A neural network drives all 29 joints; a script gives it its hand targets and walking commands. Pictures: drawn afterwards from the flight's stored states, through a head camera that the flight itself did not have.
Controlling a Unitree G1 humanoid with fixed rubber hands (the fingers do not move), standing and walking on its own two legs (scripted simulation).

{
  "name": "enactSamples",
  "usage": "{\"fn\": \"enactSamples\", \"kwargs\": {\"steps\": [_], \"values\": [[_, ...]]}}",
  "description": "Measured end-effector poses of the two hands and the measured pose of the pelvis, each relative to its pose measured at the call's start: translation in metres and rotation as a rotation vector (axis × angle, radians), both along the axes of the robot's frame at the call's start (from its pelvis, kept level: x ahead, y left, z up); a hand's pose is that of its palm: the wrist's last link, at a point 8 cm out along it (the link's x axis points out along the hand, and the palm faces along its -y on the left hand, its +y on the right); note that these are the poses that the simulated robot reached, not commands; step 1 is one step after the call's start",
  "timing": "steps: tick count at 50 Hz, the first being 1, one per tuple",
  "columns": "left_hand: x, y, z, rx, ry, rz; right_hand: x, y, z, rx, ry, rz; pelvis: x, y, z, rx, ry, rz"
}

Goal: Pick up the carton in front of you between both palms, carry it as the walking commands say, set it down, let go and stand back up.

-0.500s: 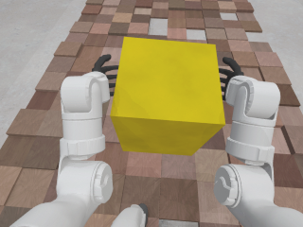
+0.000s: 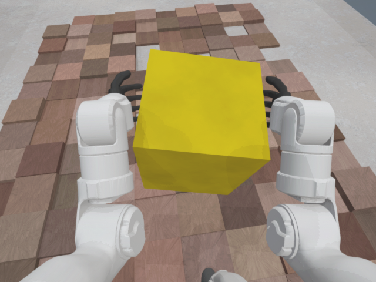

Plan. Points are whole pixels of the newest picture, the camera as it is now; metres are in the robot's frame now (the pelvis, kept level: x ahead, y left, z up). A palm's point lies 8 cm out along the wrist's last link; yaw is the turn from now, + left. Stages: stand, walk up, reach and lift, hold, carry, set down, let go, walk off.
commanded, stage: carry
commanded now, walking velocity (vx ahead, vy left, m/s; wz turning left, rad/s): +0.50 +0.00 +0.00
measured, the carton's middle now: (194, 133) +0.40 -0.02 +0.08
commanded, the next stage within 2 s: none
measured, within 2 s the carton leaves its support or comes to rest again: neither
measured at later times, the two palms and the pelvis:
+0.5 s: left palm (121, 33) +0.69 +0.16 +0.16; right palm (230, 27) +0.70 -0.13 +0.16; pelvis +0.31 +0.01 -0.01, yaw +0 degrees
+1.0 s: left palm (140, 23) +0.91 +0.15 +0.08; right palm (221, 18) +0.93 -0.14 +0.08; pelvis +0.62 -0.01 +0.02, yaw +2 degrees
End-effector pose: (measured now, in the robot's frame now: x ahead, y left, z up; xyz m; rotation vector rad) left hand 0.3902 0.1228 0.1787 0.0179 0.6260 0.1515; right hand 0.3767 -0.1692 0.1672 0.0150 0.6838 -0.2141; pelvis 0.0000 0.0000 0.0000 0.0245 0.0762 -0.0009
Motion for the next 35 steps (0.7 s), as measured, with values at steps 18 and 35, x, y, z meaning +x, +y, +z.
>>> {"fn": "enactSamples", "kwargs": {"steps": [18, 35], "values": [[0.177, 0.034, -0.042, -0.017, 0.096, 0.123, 0.212, 0.034, -0.041, 0.009, 0.098, 0.104, 0.202, -0.011, 0.015, -0.018, 0.010, 0.000], [0.420, 0.016, -0.041, -0.045, 0.132, -0.021, 0.411, 0.016, -0.028, -0.021, 0.120, -0.053, 0.424, 0.016, 0.004, -0.046, 0.026, -0.003]]}}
